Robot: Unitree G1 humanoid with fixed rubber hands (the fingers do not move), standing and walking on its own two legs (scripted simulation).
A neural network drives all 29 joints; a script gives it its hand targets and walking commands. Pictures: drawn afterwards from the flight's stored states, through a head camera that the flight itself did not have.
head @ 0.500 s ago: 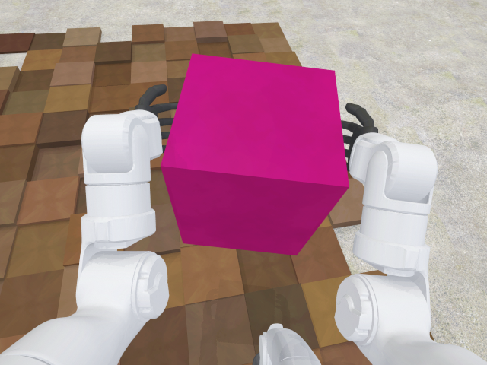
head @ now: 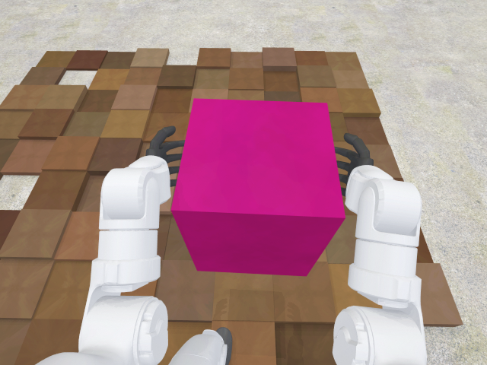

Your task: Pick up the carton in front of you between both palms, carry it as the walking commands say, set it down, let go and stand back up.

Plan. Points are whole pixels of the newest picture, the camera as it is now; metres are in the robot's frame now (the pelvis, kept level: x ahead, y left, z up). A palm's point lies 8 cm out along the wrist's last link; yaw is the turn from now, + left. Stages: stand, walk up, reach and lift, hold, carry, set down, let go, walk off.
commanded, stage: carry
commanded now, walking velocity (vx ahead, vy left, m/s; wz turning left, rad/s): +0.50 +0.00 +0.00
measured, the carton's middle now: (255, 195) +0.38 +0.03 +0.03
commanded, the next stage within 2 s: none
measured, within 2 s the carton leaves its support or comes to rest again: neither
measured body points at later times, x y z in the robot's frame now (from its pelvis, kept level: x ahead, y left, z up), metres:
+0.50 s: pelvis +0.26 +0.03 +0.01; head +0.26 +0.04 +0.46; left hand +0.63 +0.16 +0.13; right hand +0.62 -0.14 +0.14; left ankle +0.15 +0.10 -0.72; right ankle +0.38 -0.09 -0.68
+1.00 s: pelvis +0.52 +0.00 +0.02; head +0.55 -0.01 +0.47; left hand +0.89 +0.16 +0.13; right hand +0.90 -0.14 +0.13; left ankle +0.66 +0.14 -0.68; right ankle +0.44 -0.06 -0.72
